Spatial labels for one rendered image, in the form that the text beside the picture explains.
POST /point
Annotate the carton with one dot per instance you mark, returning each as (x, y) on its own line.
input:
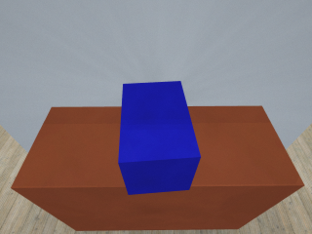
(158, 149)

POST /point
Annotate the pedestal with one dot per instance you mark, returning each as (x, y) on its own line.
(72, 172)

